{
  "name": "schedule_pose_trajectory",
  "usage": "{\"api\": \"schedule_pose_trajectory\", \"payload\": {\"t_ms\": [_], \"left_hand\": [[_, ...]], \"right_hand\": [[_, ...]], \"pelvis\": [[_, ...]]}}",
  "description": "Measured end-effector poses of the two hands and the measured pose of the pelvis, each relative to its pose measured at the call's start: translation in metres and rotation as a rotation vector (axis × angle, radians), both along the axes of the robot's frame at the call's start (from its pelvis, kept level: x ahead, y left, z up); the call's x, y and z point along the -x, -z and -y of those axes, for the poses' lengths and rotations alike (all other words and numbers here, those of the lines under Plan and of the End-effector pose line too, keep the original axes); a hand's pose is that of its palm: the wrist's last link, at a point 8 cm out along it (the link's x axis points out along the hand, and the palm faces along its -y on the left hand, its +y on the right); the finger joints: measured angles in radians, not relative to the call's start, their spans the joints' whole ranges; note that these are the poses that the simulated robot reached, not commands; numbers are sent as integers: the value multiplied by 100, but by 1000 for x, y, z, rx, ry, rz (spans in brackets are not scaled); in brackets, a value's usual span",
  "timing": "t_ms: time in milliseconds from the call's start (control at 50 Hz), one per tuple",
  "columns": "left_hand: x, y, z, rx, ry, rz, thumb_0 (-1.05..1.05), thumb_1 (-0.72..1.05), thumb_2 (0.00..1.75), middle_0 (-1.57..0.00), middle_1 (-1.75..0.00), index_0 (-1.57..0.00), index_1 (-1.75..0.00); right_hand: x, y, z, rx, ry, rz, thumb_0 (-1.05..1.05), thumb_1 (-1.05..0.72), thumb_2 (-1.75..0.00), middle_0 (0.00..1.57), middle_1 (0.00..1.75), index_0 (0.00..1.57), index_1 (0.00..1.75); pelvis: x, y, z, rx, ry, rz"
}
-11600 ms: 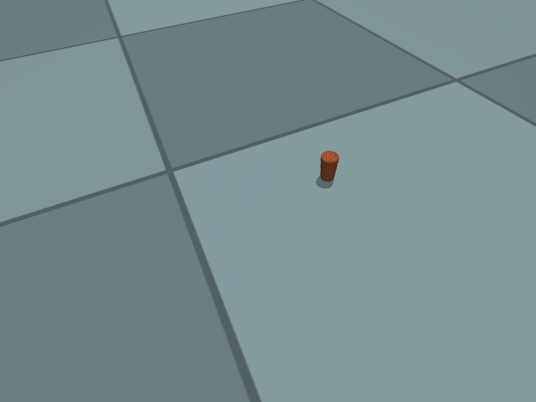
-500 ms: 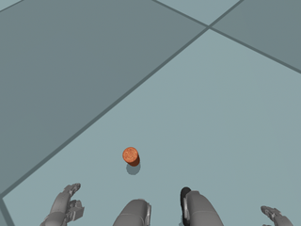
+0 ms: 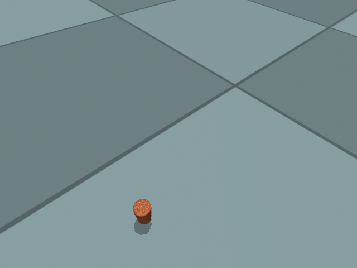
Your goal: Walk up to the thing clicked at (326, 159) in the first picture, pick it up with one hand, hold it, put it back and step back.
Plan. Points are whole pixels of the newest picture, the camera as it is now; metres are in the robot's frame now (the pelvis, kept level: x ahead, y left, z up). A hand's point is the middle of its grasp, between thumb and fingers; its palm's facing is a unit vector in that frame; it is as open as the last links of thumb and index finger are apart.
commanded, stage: stand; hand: left
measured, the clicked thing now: (143, 212) +0.51 +0.20 -0.70
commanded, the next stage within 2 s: walk up in 0.66 s
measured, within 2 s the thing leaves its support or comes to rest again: neither
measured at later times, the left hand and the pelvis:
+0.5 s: hand out of the picture +0.07 +0.21 -0.14, palm faces -0.01 -0.94 -0.34, open 7.4 cm; pelvis -0.02 -0.04 +0.01, yaw +2 degrees
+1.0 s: hand out of the picture +0.06 +0.27 -0.17, palm faces -0.02 -0.93 -0.36, open 7.4 cm; pelvis -0.07 +0.01 -0.02, yaw +1 degrees
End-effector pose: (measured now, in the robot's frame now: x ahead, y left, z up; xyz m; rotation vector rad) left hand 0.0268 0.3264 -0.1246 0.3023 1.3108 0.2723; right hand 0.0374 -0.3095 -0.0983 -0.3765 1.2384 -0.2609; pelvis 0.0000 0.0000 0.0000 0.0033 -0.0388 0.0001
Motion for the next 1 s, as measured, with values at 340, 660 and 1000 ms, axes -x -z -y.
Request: {"api": "schedule_pose_trajectory", "payload": {"t_ms": [340, 660, 1000], "left_hand": [[-35, -26, 71, 20, 92, 168, 0, 90, 90, -21, -30, -21, -30], [-30, -13, 63, 41, 82, 81, 0, 90, 90, -21, -30, -21, -30], [-28, 10, 10, 9, 105, 150, 0, 90, 90, -21, -30, -21, -30]], "right_hand": [[-40, 18, 6, -155, -62, 114, 1, -90, -90, 21, 30, 21, 30], [28, 13, 31, -68, 27, -92, 1, -90, -90, 20, 30, 20, 30], [26, 24, 0, 0, -24, -19, 0, -90, -90, 20, 30, 20, 30]], "pelvis": [[21, -7, 36, 1, -28, 25], [17, -9, 34, 3, -24, 2], [72, 19, -10, 5, -17, -10]]}}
